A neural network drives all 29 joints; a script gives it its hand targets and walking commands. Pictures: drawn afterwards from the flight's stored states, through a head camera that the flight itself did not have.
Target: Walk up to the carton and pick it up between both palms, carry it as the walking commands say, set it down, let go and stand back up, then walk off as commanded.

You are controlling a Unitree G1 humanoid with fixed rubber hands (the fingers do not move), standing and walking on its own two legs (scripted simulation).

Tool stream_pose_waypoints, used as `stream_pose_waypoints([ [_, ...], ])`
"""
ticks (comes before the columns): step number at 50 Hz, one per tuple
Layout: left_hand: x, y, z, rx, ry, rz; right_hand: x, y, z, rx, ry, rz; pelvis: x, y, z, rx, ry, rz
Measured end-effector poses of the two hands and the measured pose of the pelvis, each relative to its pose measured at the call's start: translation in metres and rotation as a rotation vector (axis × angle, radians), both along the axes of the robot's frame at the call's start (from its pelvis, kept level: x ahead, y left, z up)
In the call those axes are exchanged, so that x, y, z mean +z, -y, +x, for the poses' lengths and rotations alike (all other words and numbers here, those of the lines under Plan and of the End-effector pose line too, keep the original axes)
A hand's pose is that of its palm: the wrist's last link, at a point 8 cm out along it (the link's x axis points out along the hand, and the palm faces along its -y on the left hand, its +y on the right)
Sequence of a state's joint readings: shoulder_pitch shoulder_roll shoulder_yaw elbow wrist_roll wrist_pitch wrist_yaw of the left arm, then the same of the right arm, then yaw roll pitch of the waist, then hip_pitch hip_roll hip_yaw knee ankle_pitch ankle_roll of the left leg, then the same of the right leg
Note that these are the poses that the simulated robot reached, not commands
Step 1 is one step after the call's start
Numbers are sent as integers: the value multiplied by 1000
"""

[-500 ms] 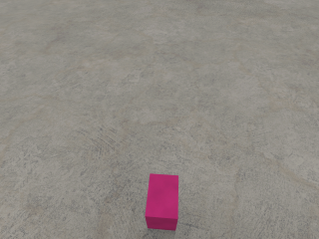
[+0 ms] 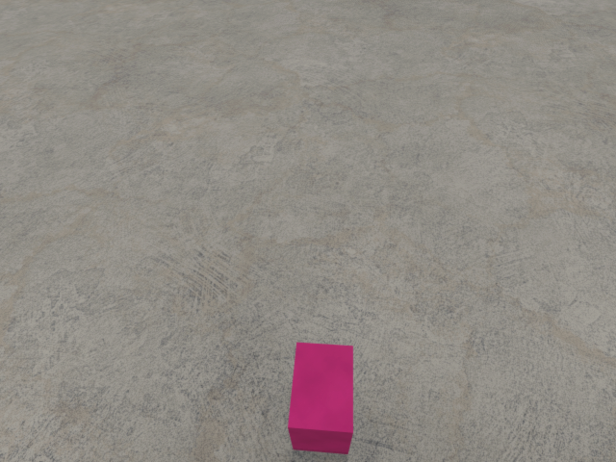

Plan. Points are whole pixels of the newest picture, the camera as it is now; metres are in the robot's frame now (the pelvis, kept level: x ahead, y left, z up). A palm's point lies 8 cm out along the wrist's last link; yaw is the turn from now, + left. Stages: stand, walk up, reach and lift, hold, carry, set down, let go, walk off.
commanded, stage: walk up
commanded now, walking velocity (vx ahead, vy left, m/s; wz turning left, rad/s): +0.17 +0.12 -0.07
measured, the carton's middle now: (322, 398) +0.41 +0.01 -0.66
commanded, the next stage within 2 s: stand in 0.80 s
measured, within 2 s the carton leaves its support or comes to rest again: neither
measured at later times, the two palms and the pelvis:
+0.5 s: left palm out of the picture +0.07 +0.25 -0.15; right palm out of the picture +0.00 -0.16 -0.15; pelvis +0.05 +0.04 +0.00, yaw -1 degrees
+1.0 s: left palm out of the picture +0.03 +0.23 -0.15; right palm out of the picture +0.03 -0.19 -0.14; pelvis +0.06 +0.02 +0.00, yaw -1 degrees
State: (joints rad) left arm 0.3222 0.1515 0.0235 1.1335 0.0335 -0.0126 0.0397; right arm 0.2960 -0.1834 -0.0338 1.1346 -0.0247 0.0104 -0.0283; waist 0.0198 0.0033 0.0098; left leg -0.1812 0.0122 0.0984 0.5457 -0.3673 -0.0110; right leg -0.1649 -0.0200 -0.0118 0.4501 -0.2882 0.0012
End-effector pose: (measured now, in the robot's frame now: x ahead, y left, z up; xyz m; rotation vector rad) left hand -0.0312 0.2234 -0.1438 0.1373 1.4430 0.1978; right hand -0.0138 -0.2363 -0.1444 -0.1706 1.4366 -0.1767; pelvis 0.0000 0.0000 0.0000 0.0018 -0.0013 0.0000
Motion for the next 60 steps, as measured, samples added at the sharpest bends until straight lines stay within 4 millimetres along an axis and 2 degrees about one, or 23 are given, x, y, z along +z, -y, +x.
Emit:
stream_pose_waypoints([
  [5, 0, -31, 3, 6, -27, 17, 7, -7, 26, 24, 44, -35, 0, -21, 14, -14, 2, 0],
  [8, -5, -45, 15, -17, -47, 3, 9, -20, 34, -5, 62, -51, -2, -34, 24, -25, 6, -4],
  [11, -3, -51, 34, -35, -50, -9, 15, -38, 34, -32, 60, -39, 3, -41, 31, -32, 0, -25],
  [18, -4, -48, 78, -77, 8, -25, 9, -78, 23, -81, 5, 40, 6, -43, 39, -33, 7, -21],
  [22, -8, -37, 93, -83, 39, -20, -2, -83, 18, -100, -19, 77, 0, -38, 43, -38, 22, 9],
  [25, -2, -27, 99, -72, 61, -22, -6, -80, 17, -93, -34, 94, 2, -35, 48, -20, 27, -2],
  [30, 1, -18, 95, -56, 57, -16, -4, -65, 24, -72, -40, 84, 4, -28, 52, -14, 19, -4],
  [40, -3, -4, 61, -20, -42, -45, 5, -33, 41, -47, -30, 10, 5, -19, 56, -9, 4, -11],
  [49, -3, -5, 56, -15, -50, -45, 2, -41, 49, -40, -9, 27, 4, -20, 56, -11, 12, -13],
  [60, -1, -21, 63, -26, -21, -28, 1, -53, 34, -53, -26, 41, 4, -27, 51, -16, 1, -11],
])
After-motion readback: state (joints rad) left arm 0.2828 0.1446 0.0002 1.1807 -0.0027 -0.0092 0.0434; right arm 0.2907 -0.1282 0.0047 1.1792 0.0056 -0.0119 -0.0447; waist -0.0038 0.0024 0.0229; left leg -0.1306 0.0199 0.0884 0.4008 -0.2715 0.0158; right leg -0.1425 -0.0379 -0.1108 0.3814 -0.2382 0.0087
